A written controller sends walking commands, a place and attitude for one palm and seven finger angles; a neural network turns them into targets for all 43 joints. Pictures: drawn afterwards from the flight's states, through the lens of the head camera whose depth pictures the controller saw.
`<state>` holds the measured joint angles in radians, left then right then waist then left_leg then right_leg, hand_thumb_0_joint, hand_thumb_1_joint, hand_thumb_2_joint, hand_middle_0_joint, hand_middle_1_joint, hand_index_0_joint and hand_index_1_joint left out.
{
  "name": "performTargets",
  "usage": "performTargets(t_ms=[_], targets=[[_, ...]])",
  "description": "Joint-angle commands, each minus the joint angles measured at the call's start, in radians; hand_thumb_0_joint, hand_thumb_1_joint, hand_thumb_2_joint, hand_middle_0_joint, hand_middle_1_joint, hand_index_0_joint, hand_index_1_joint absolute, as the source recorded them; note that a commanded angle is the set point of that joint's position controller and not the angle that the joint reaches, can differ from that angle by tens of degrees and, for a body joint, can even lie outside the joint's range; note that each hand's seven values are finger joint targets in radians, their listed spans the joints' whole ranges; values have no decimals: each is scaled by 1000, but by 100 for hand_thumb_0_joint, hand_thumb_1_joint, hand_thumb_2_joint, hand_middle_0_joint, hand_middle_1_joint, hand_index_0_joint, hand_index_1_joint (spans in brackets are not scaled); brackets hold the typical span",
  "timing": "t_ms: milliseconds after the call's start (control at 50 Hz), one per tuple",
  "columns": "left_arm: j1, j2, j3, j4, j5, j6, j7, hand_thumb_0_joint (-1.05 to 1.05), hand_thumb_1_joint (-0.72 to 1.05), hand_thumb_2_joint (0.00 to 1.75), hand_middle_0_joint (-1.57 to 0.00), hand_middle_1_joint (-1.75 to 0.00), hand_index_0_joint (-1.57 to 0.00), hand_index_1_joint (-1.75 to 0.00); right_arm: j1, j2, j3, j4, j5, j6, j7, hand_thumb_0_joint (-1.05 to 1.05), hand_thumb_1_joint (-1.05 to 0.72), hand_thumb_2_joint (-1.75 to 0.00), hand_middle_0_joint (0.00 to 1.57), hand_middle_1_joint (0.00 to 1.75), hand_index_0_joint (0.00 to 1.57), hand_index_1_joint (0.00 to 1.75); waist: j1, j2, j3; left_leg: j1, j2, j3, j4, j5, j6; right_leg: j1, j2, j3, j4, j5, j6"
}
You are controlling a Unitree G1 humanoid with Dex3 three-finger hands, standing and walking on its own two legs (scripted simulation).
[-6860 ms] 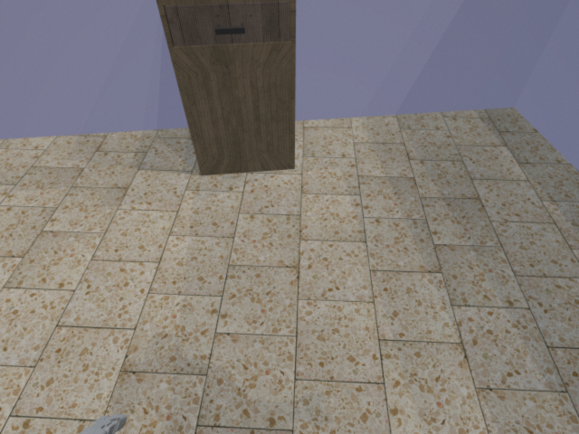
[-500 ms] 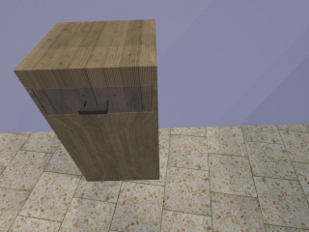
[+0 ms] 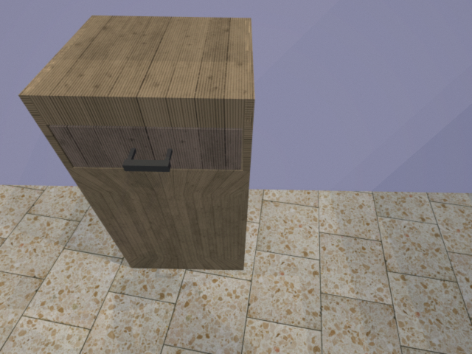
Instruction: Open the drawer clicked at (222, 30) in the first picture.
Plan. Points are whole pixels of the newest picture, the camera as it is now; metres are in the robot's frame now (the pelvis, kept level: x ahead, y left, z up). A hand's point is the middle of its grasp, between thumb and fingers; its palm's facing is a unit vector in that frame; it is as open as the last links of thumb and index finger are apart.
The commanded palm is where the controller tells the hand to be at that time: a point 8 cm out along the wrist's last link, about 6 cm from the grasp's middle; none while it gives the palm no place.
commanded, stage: come to a stop and stand still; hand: left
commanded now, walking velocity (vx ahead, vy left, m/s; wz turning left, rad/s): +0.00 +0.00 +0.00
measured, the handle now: (149, 159) +0.54 +0.26 -0.03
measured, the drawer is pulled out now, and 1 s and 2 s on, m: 0.00 0.00 0.00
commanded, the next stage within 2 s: look again from close up in 0.56 s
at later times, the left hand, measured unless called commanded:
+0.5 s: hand out of the picture +0.01 +0.20 -0.17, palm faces +0.03 -0.98 -0.20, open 7.4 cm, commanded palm none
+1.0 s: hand out of the picture +0.01 +0.23 -0.18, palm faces +0.00 -0.98 -0.22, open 7.4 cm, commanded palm none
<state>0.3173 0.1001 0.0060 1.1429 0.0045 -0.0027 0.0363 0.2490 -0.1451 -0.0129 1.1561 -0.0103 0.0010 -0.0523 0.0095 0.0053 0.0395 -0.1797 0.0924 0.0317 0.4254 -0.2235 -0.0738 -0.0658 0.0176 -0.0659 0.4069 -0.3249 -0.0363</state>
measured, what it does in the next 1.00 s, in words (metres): stands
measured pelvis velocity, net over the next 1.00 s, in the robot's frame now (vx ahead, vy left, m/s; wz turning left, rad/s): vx -0.01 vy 0.05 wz -0.02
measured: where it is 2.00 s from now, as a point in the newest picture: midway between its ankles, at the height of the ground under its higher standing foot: outside the picture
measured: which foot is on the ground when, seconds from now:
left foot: down 0.00-1.00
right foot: down 0.00-1.00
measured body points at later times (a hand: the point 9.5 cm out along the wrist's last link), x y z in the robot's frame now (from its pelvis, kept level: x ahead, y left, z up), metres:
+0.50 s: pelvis +0.01 +0.03 +0.00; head +0.03 +0.02 +0.45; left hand +0.01 +0.25 -0.16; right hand +0.00 -0.19 -0.16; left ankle +0.00 +0.17 -0.74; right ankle -0.06 -0.09 -0.74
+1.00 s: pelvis -0.01 +0.05 -0.01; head +0.00 +0.04 +0.44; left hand +0.01 +0.28 -0.16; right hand +0.01 -0.18 -0.17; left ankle +0.00 +0.17 -0.74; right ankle -0.06 -0.09 -0.74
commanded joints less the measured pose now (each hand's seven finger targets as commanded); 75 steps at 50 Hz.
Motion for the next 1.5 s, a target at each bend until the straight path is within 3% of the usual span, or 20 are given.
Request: performTargets(t_ms=[0, 620, 640, 660, 680, 740, 780, 880, 980, 1040, 1240, 1260, 1280, 1300, 1320, 1340, 1360, 1400, 1440, 1480], targets=[[69, 116, 21, -21, 5, -8, 8, 0, 90, 90, -20, -30, -20, -30, 78, -75, -7, -21, 0, -9, -1, 0, -90, -90, 20, 30, 20, 30, -11, -13, 33, 74, 33, -10, -16, 283, 64, -98, -121, 72, -73, 391, 11], [46, 148, 17, -36, 4, -4, 8, 0, 90, 90, -20, -30, -20, -30, 79, -104, -1, -26, 3, -18, 8, 0, -90, -90, 20, 30, 20, 30, -4, -16, 28, 96, 25, -29, -61, 298, 82, -73, -126, 66, -89, 286, 26], [84, 161, 6, -32, 27, -52, 44, 0, 90, 90, -20, -30, -20, -30, -10, -138, -5, -103, 7, -35, 27, 0, -90, -90, 20, 30, 20, 30, 13, -23, 60, -30, 19, 9, 189, 393, 61, -130, -172, 139, -67, 716, 46], [61, 210, 23, -77, 19, -57, 39, 0, 90, 90, -20, -30, -20, -30, 37, -76, -3, -136, 0, -29, 35, 0, -90, -90, 20, 30, 20, 30, -30, -50, 13, -65, -11, -1, 160, 79, 80, -70, -207, 130, -7, 788, 13], [31, 200, 15, -90, 15, -56, 30, 0, 90, 90, -20, -30, -20, -30, 57, -75, -8, -131, -2, -26, 31, 0, -90, -90, 20, 30, 20, 30, -41, -9, 1, -64, -25, 11, 119, 44, 89, -62, -197, 116, 31, 772, 0], [47, 166, 12, -103, 6, -44, 25, 0, 90, 90, -20, -30, -20, -30, 119, -119, -4, -124, -4, -30, 30, 0, -90, -90, 20, 30, 20, 30, -33, 1, -138, 26, 25, -28, 121, 334, 112, -51, -108, 60, 94, 410, -2], [54, 156, 9, -104, 5, -34, 22, 0, 90, 90, -20, -30, -20, -30, 104, -132, -7, -132, -2, -28, 25, 0, -90, -90, 20, 30, 20, 30, -26, 26, -116, 35, 34, -28, 125, 379, 111, -84, -101, 56, 91, 329, 0], [36, 158, 6, -110, 10, -9, 10, 0, 90, 90, -20, -30, -20, -30, 64, -131, -2, -146, -4, -15, 28, 0, -90, -90, 20, 30, 20, 30, -13, 4, 69, -85, 20, -48, 46, 118, 119, -177, -84, 69, 53, 81, 4], [28, 169, 6, -111, 10, -4, 3, 0, 90, 90, -20, -30, -20, -30, 59, -136, 0, -139, -6, -15, 31, 0, -90, -90, 20, 30, 20, 30, -9, 1, 82, -90, 14, -56, -4, 5, 119, -199, -85, 76, 34, 5, 10], [35, 172, 6, -112, 11, -3, 0, 0, 90, 90, -20, -30, -20, -30, 59, -142, 2, -135, -6, -18, 31, 0, -90, -90, 20, 30, 20, 30, -3, 29, 51, -71, 21, -61, -23, 6, 124, -183, -85, 70, 40, 17, 13], [43, 176, 7, -90, 10, -13, -3, 0, 90, 90, -20, -30, -20, -30, 64, -133, 3, -107, -1, -25, 26, 0, -90, -90, 20, 30, 20, 30, -4, -13, -14, -4, 18, -28, 16, 156, 114, -153, -106, 86, 31, 175, 14], [100, 185, 9, -71, 20, -29, 36, 0, 90, 90, -20, -30, -20, -30, -33, -163, -10, -176, 7, -26, 34, 0, -90, -90, 20, 30, 20, 30, 23, -74, 65, -96, 32, -16, 214, 198, 77, -202, -168, 176, -39, 490, 29], [-682, 521, 13, -1592, 173, -194, 63, 0, 88, 89, -20, -32, -20, -32, 7, -280, -15, -483, 56, -175, -14, 0, -90, -90, 20, 30, 20, 30, -62, 234, -447, 177, -83, 10, 60, 384, 125, -155, -54, 124, 136, 503, -19], [-200, 420, 40, -1287, 193, -108, 139, 0, 85, 88, -20, -33, -20, -33, -56, -187, -10, -423, 50, -280, -60, 0, -90, -90, 20, 30, 20, 30, 21, 384, -407, 297, -34, -11, 34, 510, 116, -254, -34, 24, 224, 224, -17], [-153, 333, 31, -1252, 134, -38, 191, 0, 83, 87, -21, -34, -21, -34, -61, -181, -34, -359, 61, -308, -70, 0, -90, -90, 20, 30, 20, 30, -4, 257, -313, 159, -20, -5, 50, 402, 85, -305, -28, -12, 211, 82, 4], [156, 114, -97, -1032, 168, 67, 196, 0, 81, 86, -21, -36, -21, -36, -63, -140, -26, -364, 81, -316, -72, 0, -90, -90, 20, 30, 20, 30, -15, 168, -192, 57, -19, -13, 27, 301, 104, -340, -26, -24, 213, 47, 16], [-21, 169, -96, -1263, 207, 49, 198, 0, 78, 85, -21, -37, -21, -37, -106, -177, -26, -448, 66, -319, -59, 0, -90, -90, 20, 30, 20, 30, -5, 98, -133, -24, -41, -30, 52, 212, 93, -326, -37, -11, 170, 113, 12], [66, 262, -47, -1220, 418, 38, 251, 0, 74, 83, -21, -40, -21, -40, -116, -206, -34, -487, 18, -293, -52, 0, -90, -90, 20, 30, 20, 30, -21, 7, -158, -93, -76, -13, 139, 176, 107, -411, -18, -8, 171, 134, 6], [202, 252, -31, -1107, 595, 71, 290, 0, 69, 81, -22, -43, -22, -43, -128, -206, -53, -556, -8, -238, -25, 0, -90, -90, 20, 30, 20, 30, 20, -149, -175, -181, -90, -9, 193, 188, 98, -440, 0, -17, 213, 123, 7], [389, 208, -51, -984, 764, 82, 314, 0, 64, 79, -22, -47, -22, -47, -176, -197, -75, -594, -27, -163, 5, 0, -90, -90, 20, 30, 20, 30, 82, -260, -116, -311, -99, 6, 219, 138, 84, -457, 5, 20, 234, 119, 0]])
